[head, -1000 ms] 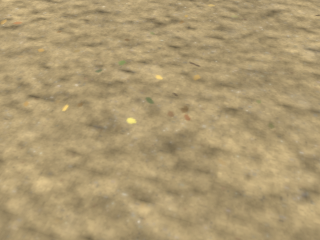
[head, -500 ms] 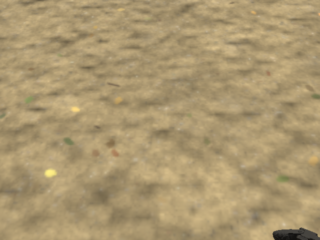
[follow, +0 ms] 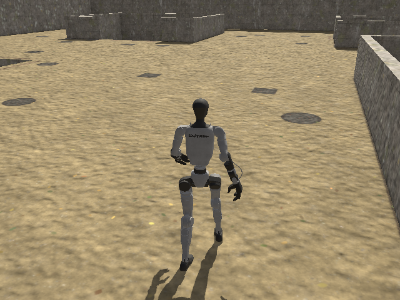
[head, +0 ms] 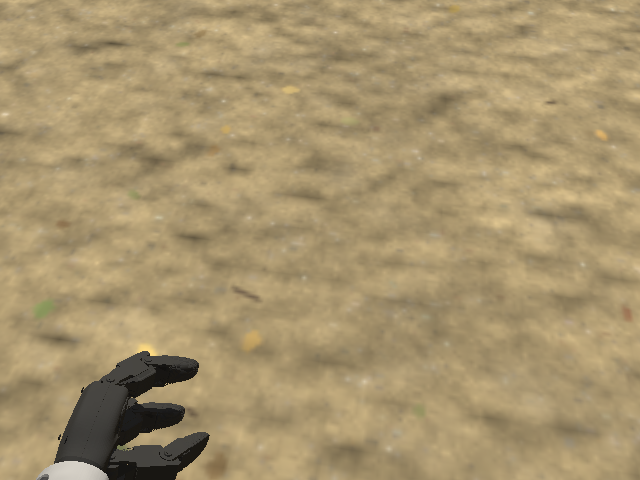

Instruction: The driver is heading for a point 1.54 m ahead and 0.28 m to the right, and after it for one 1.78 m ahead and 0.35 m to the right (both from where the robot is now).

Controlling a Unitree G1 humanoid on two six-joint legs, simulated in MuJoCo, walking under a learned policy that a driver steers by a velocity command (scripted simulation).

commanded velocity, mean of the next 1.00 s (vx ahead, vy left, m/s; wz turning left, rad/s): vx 0.17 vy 0.00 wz -0.32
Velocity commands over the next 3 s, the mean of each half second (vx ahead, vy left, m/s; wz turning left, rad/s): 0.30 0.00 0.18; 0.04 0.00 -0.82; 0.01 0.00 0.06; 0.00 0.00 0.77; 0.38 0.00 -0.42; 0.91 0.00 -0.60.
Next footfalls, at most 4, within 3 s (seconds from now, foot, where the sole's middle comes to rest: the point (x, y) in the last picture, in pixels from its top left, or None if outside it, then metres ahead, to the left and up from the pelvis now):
0.02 right None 0.23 -0.16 -0.76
0.38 left None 0.39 0.10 -0.76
0.76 right None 0.35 -0.17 -0.76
1.26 left None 0.46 0.03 -0.76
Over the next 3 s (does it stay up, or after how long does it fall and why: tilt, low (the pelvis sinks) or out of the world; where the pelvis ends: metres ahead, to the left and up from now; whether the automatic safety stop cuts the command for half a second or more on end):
stays up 0.78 -0.27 0.01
